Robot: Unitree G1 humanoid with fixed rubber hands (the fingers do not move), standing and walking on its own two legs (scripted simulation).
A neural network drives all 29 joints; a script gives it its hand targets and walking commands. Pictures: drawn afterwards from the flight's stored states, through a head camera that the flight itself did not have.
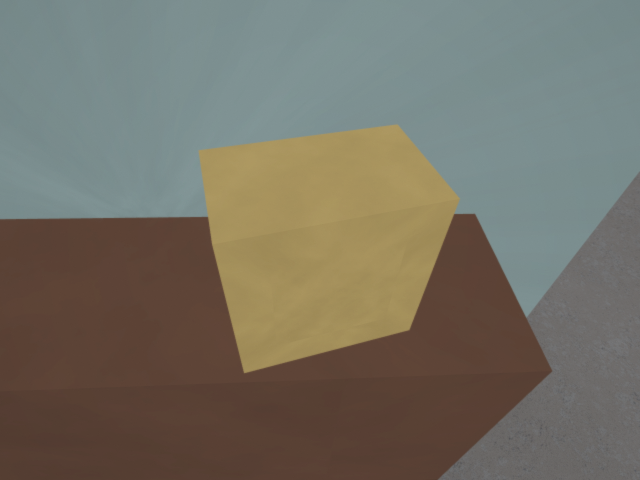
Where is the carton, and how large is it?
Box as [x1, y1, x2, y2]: [198, 124, 459, 372]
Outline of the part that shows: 397,124 198,150 212,245 244,372 409,329 459,198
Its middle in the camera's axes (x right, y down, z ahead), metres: +0.00 +0.02 +0.55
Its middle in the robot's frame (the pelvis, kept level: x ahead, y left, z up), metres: +0.42 +0.00 +0.07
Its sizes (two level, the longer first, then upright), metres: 0.268 0.164 0.277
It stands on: a pedestal, 0.70 m high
